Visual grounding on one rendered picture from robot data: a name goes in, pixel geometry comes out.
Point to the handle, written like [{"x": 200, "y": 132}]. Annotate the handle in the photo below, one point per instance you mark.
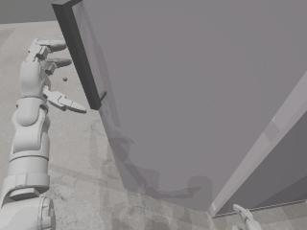
[{"x": 69, "y": 28}]

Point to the left robot hand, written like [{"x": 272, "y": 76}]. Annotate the left robot hand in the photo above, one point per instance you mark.
[{"x": 36, "y": 69}]

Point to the robot left upper arm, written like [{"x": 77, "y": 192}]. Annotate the robot left upper arm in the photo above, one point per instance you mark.
[{"x": 29, "y": 214}]

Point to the robot left forearm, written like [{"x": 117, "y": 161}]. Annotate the robot left forearm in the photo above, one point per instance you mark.
[{"x": 28, "y": 169}]

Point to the right robot hand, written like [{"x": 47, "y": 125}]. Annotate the right robot hand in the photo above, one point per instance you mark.
[{"x": 247, "y": 218}]

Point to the fridge door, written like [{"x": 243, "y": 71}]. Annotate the fridge door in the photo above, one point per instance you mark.
[{"x": 190, "y": 85}]

